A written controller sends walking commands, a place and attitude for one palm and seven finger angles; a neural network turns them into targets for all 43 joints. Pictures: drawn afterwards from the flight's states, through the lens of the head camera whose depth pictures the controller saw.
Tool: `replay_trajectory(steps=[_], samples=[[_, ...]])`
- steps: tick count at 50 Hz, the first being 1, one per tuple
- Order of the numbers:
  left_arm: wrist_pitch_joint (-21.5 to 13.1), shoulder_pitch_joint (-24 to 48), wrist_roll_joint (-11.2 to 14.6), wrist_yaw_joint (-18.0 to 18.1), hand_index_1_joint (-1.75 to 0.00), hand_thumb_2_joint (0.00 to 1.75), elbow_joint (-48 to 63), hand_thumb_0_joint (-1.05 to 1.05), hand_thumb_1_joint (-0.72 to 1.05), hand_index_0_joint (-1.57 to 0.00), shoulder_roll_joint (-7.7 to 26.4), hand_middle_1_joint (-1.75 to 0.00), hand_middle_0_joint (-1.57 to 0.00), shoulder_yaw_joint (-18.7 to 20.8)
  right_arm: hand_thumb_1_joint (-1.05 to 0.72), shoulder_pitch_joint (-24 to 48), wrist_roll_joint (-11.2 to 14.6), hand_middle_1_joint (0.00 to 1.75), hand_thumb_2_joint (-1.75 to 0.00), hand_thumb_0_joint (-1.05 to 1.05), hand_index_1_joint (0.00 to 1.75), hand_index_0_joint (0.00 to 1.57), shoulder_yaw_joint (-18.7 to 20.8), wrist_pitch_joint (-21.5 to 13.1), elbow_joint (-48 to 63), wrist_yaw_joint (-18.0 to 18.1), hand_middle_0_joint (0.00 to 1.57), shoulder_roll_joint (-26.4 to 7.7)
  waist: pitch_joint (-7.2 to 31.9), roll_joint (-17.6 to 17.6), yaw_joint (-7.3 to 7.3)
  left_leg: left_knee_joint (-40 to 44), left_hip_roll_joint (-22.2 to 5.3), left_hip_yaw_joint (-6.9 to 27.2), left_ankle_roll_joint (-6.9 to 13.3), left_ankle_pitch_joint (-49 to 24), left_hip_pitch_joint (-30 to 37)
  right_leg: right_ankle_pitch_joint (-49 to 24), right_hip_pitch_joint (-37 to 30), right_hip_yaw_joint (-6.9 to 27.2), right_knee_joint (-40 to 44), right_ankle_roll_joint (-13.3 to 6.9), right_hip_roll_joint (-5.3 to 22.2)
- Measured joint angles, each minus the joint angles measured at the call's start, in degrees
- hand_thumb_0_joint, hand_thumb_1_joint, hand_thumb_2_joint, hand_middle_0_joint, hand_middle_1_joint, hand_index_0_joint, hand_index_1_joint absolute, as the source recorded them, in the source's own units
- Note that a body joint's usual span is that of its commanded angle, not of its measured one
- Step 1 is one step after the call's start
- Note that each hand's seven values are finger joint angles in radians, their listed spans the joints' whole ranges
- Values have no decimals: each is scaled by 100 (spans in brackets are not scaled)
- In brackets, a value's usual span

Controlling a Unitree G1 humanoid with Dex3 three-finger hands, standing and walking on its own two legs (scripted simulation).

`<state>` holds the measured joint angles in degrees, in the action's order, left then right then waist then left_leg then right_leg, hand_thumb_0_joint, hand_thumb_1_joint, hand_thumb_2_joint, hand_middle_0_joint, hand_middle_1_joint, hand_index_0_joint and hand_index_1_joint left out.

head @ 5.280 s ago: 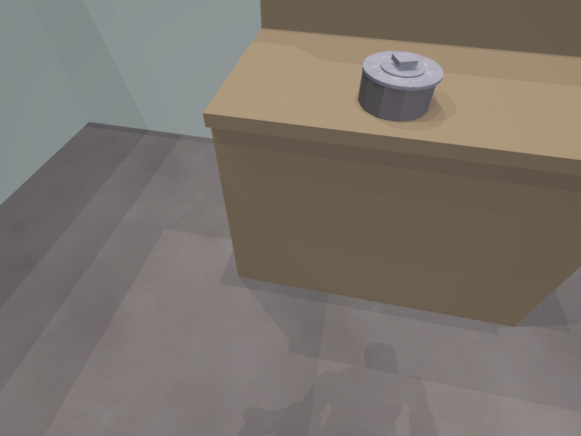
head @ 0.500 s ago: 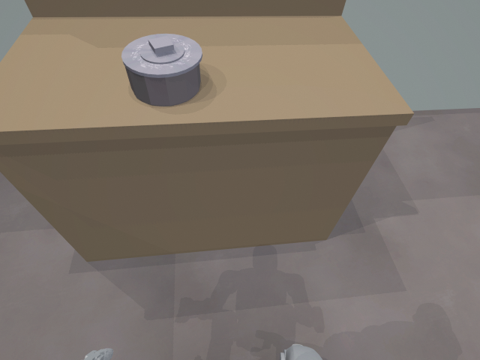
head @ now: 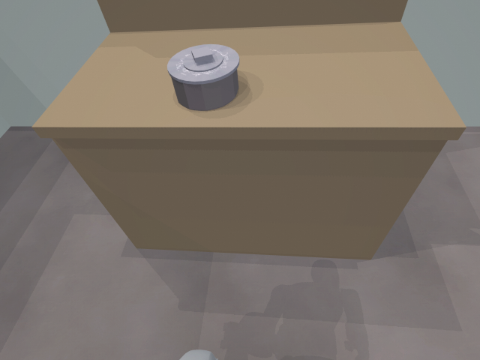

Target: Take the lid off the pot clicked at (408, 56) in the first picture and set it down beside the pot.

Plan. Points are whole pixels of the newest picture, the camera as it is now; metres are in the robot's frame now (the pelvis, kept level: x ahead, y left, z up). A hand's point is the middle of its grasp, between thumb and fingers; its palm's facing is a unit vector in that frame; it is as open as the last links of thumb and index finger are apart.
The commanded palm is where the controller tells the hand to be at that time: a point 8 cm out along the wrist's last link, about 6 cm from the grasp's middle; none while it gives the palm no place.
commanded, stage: take the last steps up to it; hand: left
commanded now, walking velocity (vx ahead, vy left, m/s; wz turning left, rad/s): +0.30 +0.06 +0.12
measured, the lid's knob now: (201, 54) +0.79 +0.15 +0.11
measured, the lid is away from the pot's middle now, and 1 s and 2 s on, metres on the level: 0.00 0.00 0.00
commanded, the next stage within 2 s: come to a stop and stand still in 0.76 s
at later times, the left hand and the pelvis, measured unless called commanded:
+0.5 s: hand out of the picture +0.09 +0.27 -0.18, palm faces +0.10 -0.98 -0.18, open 7.4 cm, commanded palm none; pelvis +0.10 +0.08 +0.00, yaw +2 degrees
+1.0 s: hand (166, 256) +0.36 +0.22 -0.17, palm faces +0.01 -0.97 -0.25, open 7.1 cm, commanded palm none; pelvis +0.29 +0.04 -0.01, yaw -1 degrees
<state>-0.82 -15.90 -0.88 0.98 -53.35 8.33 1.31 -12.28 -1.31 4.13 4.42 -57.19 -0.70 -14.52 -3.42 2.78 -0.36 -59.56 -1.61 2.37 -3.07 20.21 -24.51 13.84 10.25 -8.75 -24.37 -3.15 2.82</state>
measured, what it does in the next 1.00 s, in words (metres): walks ahead: left foot, then right foot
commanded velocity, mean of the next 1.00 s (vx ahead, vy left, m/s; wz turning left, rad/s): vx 0.15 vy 0.02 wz -0.01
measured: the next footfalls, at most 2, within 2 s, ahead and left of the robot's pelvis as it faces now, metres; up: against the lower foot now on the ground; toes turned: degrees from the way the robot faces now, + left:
left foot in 0.28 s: +0.07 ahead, +0.17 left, +0.00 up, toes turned +6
right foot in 0.76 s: +0.36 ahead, -0.04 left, +0.00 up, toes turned -5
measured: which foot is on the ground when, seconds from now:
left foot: up 0.00-0.26, down 0.28-0.76, up 0.78-1.00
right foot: down 0.00-0.28, up 0.30-0.74, down 0.76-1.00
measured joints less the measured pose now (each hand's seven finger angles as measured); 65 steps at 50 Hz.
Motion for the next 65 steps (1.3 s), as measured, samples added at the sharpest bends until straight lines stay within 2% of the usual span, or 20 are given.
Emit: replay_trajectory(steps=[8, 13, 14, 17, 20, 23, 30, 36, 38, 39, 42, 43, 45, 50, 53, 56, 59, 62, 64, 65], samples=[[-119, -650, -80, -53, -30, 90, -522, 0, 91, -21, 124, -30, -20, 84, -91, 270, -4, 30, -90, 1, 30, 19, -60, -163, -12, -86, 20, 112, 158, -191, -324, 1247, -91, -377, 210, 114, 343, -52, -248, -205, 347, 140, 87], [-30, -992, -64, -96, -30, 90, -878, 1, 91, -21, 253, -30, -20, 139, -91, 400, 13, 30, -90, 1, 30, 19, -159, -441, 153, -78, 20, 270, 243, -342, -421, 2793, -12, -615, 366, -123, 974, 226, -238, -187, 41, 339, 213], [-2, -1066, -44, -114, -30, 90, -926, 1, 91, -21, 252, -30, -20, 136, -90, 381, 7, 30, -90, 1, 30, 19, -182, -527, 209, -61, 20, 274, 285, -297, -395, 3125, -16, -564, 406, -195, 1128, 442, -117, -180, -274, 333, 209], [147, -987, -47, -148, -30, 90, -1081, 1, 91, -20, 320, -30, -20, 140, -90, 253, -8, 30, -90, 0, 30, 20, -249, -659, 234, 27, 20, 455, 253, -465, -302, 3046, 147, -666, 496, -302, 1267, 1174, 590, 273, -2110, 216, 264], [132, -770, -66, -191, -30, 90, -1024, 1, 91, -20, 353, -30, -20, 165, -92, -99, 33, 30, -90, 0, 30, 20, -257, -715, 151, 141, 20, 559, 294, -509, -211, 3547, 255, -685, 542, -361, 1672, 724, 1354, 497, -3379, 185, 249], [53, -443, -48, -211, -30, 90, -854, 1, 91, -20, 359, -30, -20, 187, -94, -405, 62, 30, -90, -1, 30, 20, -261, -786, -24, 202, 20, 500, 247, -548, -151, 4089, 373, -708, 595, -497, 2085, 181, 1946, 635, -3794, 262, 284], [62, 361, -23, -219, -30, 90, -480, 1, 91, -20, 328, -30, -20, 209, -92, -1061, 59, 30, -90, 0, 30, 20, -316, -836, -475, 249, 20, 533, 143, -530, 32, 4646, 468, -727, 574, -344, 2751, -349, 2595, 582, -3289, 343, 294], [17, 922, 11, -236, -30, 90, -240, 1, 91, -20, 218, -30, -20, 137, -91, -1381, -2, 30, -90, 0, 30, 20, -342, -799, -707, 260, 20, 557, -73, -253, 332, 4408, 289, -738, 385, 269, 3134, -234, 2144, 339, -1676, 79, 100], [-112, 978, 0, -234, -30, 90, -146, 1, 91, -20, 220, -30, -20, 110, -91, -1496, 17, 30, -90, 1, 30, 20, -343, -752, -798, 239, 20, 590, -96, -202, 354, 3670, 174, -731, 327, 708, 3017, -492, 1679, 272, -1096, -33, -30], [-206, 1010, -18, -209, -30, 90, -133, 0, 91, -20, 205, -30, -20, 123, -91, -1475, 52, 30, -90, 1, 30, 20, -335, -710, -854, 220, 20, 607, -129, -169, 308, 2838, 83, -725, 336, 883, 2715, -463, 1637, 253, -1182, -79, -90], [-307, 995, 51, -147, -30, 90, -134, 0, 91, -20, 117, -30, -20, 91, -90, -1180, 116, 30, -90, 1, 30, 20, -287, -606, -837, 226, 20, 592, -286, -67, 268, -133, 61, -333, 411, 1001, 1418, -46, 1390, 176, -1350, -153, -216], [-293, 929, 63, -126, -30, 90, -152, 0, 91, -20, 88, -30, -20, 80, -90, -1051, 110, 30, -90, 1, 30, 20, -267, -579, -787, 221, 20, 575, -286, -64, 243, -704, 51, -306, 424, 847, 1029, -26, 1252, 190, -1215, -156, -255], [-249, 761, 65, -76, -30, 90, -229, 0, 91, -20, 29, -30, -20, 61, -90, -766, 77, 30, -90, 1, 30, 20, -242, -542, -632, 215, 20, 532, -252, -62, 231, -1138, -50, -303, 391, 479, 365, -132, 976, 225, -835, -124, -322], [-106, 488, 39, 80, -30, 90, -368, -1, 95, -21, 67, -30, -20, 68, -91, -105, 95, 30, -90, 1, 30, 19, -243, -440, -210, 260, 20, 474, -122, -62, 154, 89, -204, -235, 117, 126, -391, -270, 605, 345, -249, -135, -381], [-15, 397, 24, 75, -30, 90, -370, -1, 94, -21, 75, -30, -20, 29, -91, 234, 103, 30, -90, 1, 30, 19, -184, -306, -77, 258, 20, 387, -117, -34, 42, 566, -125, -182, -2, 136, -461, -173, 519, 426, -279, -85, -354], [56, 326, 4, 80, -30, 90, -312, 0, 93, -21, 70, -30, -20, 41, -92, 497, 90, 30, -90, 0, 30, 19, -126, -195, 26, 230, 20, 296, -147, -39, -70, 526, 30, -159, -70, 227, -476, -60, 456, 468, -368, -14, -287], [114, 271, -23, 101, -30, 90, -238, 0, 92, -21, 113, -30, -20, 68, -91, 710, 97, 30, -90, 0, 30, 19, -90, -138, 111, 212, 20, 256, -188, -139, -167, 595, 164, -202, -82, 371, -354, 12, 452, 512, -451, 73, -197], [169, 242, -52, 114, -30, 90, -183, 0, 91, -21, 211, -30, -20, 100, -91, 854, 120, 30, -90, 0, 30, 19, -78, -155, 205, 197, 20, 274, -231, -299, -212, 1187, 236, -257, -44, 346, -12, 66, 510, 542, -556, 179, -113], [211, 219, -34, 122, -30, 90, -171, 0, 91, -21, 304, -30, -20, 120, -91, 870, 130, 30, -90, 0, 30, 19, -94, -213, 256, 184, 20, 305, -225, -404, -197, 2058, 232, -295, -9, -247, 418, 155, 582, 534, -725, 280, -74], [234, 188, -14, 127, -30, 90, -163, 0, 91, -21, 338, -30, -20, 123, -91, 835, 124, 30, -90, 0, 30, 20, -112, -259, 285, 174, 20, 299, -192, -393, -177, 2549, 170, -312, 101, -718, 679, 237, 634, 503, -871, 337, -100]])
